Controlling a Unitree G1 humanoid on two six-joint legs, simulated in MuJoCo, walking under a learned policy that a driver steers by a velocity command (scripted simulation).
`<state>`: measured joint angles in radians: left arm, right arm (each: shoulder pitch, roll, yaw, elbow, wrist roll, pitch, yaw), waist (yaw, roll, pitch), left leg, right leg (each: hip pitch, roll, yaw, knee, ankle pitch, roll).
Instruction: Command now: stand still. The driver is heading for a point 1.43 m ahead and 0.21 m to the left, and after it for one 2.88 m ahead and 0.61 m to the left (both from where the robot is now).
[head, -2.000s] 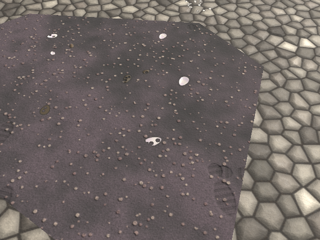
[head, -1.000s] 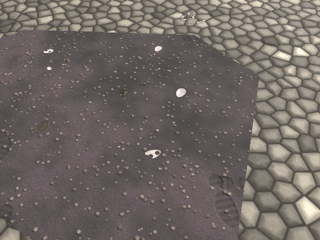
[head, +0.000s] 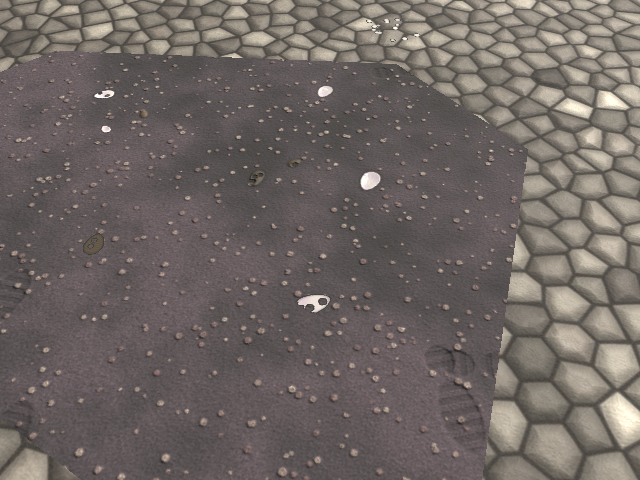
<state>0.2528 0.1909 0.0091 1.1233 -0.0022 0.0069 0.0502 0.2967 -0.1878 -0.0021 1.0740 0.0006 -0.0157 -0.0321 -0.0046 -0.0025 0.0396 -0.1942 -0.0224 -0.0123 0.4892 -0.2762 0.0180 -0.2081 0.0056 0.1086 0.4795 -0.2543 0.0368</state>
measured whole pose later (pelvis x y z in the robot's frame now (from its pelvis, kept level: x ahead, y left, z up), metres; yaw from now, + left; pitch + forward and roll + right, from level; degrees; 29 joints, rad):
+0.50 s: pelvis +0.06 -0.04 -0.01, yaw +0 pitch +0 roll +0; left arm 0.36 0.20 0.03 1.09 -0.01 -0.10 0.01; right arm 0.37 -0.25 -0.04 1.04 0.04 -0.05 -0.02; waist 0.01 0.05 -0.02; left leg -0.29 0.01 -0.04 0.85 -0.45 0.05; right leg -0.22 0.03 -0.04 0.54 -0.33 -0.05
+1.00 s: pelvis +0.32 +0.01 -0.01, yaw +0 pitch +1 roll +0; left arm 0.42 0.22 0.02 1.03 -0.02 -0.10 0.01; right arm 0.06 -0.25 -0.04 0.87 0.01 -0.11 0.04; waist 0.03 0.00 0.05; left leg -0.44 -0.04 0.07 0.56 -0.15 0.07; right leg -0.20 0.00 0.06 1.14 -0.45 -0.04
